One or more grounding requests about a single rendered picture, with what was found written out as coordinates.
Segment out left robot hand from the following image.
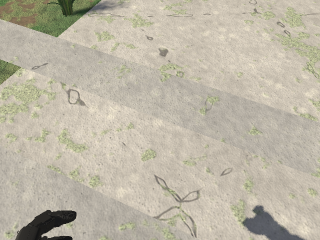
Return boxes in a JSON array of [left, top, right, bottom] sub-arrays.
[[15, 210, 77, 240]]

